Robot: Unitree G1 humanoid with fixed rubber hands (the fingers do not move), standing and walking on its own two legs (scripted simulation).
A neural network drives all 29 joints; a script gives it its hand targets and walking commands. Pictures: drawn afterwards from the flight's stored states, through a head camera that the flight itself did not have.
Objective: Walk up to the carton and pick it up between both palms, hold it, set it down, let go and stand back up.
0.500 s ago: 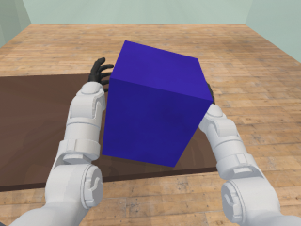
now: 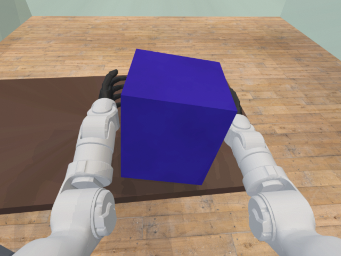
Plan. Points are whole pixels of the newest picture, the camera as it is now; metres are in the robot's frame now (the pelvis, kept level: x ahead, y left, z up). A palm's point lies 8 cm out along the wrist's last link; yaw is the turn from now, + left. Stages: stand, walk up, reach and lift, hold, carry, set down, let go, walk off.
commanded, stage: set down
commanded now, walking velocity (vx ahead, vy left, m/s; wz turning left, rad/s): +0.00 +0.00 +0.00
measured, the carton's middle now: (170, 119) +0.41 +0.01 +0.12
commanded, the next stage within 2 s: none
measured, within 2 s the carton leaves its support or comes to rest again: neither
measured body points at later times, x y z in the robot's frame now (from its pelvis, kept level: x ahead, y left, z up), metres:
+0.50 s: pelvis +0.01 +0.00 +0.00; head +0.00 +0.00 +0.45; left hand +0.44 +0.15 +0.15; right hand +0.43 -0.15 +0.12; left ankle +0.03 +0.09 -0.74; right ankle -0.02 -0.10 -0.74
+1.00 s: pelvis +0.02 -0.01 +0.00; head +0.02 +0.00 +0.45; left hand +0.45 +0.14 +0.13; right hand +0.43 -0.16 +0.09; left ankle +0.03 +0.09 -0.74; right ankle -0.02 -0.10 -0.74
